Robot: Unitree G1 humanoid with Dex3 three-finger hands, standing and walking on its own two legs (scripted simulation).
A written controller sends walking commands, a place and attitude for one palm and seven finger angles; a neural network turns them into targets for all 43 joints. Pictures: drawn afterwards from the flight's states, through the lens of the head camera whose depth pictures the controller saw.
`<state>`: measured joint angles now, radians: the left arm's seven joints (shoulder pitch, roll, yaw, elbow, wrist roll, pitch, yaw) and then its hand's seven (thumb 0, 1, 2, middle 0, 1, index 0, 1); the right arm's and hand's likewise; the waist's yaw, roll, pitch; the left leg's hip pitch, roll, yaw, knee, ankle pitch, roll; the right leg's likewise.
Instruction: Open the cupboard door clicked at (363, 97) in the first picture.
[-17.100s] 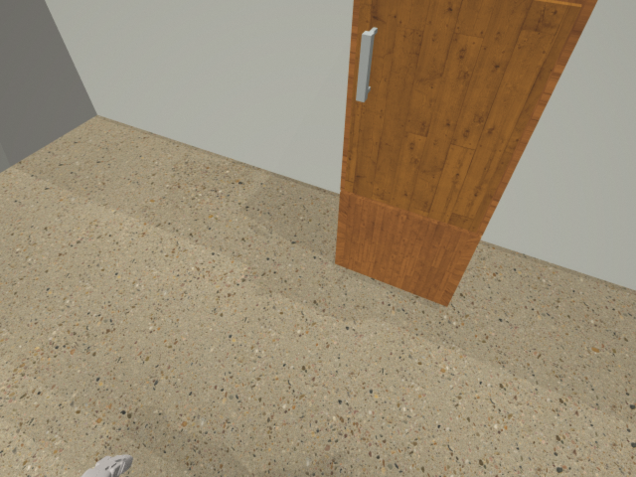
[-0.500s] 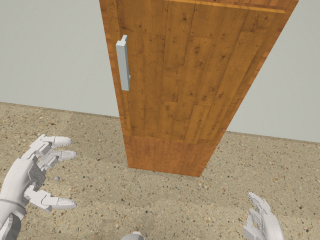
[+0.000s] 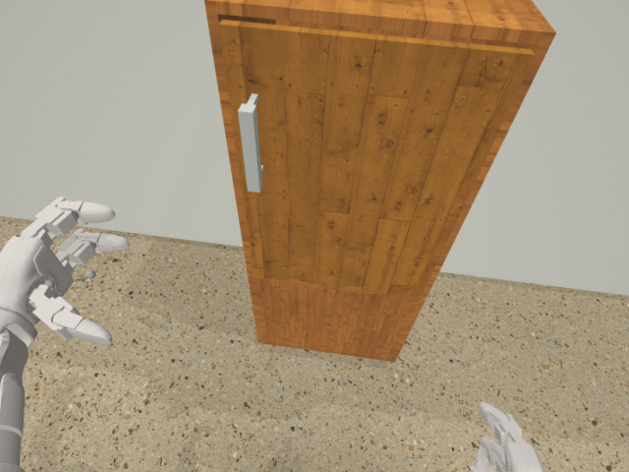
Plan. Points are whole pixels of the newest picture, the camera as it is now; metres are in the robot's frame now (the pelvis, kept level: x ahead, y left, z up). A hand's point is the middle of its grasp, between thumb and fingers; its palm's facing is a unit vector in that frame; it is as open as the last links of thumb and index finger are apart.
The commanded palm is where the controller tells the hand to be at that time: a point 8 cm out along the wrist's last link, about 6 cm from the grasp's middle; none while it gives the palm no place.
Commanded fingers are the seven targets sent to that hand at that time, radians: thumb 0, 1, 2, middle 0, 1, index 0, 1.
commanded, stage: raise the hand with hooked fingers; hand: left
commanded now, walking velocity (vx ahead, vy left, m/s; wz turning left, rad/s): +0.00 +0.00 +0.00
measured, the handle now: (254, 144) +0.58 +0.14 +0.10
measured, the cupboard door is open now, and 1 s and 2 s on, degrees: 0 0 0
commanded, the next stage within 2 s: move the hooked fingers beside the handle in 0.44 s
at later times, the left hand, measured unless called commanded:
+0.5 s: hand (97, 285) +0.29 +0.27 +0.11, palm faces -0.05 -1.00 -0.04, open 14.0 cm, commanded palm +0.26 +0.32 +0.12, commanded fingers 0.00 -0.50 0.30 -0.30 -1.20 -0.30 -1.20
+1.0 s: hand (146, 233) +0.37 +0.24 +0.11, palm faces -0.09 -1.00 -0.01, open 14.0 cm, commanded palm +0.34 +0.30 +0.11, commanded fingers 0.00 -0.50 0.30 -0.30 -1.20 -0.30 -1.20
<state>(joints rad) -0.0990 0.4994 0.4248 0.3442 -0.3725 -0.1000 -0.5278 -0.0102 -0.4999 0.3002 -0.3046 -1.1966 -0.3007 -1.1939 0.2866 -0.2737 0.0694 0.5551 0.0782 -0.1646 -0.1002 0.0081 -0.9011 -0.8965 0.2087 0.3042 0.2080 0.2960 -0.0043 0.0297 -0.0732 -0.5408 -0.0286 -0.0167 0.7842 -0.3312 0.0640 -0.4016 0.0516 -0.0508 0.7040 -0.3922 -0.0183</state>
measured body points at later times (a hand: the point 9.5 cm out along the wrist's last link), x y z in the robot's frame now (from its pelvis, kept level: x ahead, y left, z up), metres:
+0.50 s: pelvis +0.00 +0.00 +0.00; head +0.01 +0.01 +0.45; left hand +0.28 +0.32 +0.12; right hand +0.16 -0.25 -0.06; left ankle +0.04 +0.07 -0.71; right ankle -0.02 -0.11 -0.71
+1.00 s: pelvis +0.01 +0.00 +0.00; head +0.04 +0.01 +0.45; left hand +0.37 +0.30 +0.11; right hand +0.13 -0.27 -0.08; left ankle +0.04 +0.07 -0.71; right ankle -0.02 -0.11 -0.71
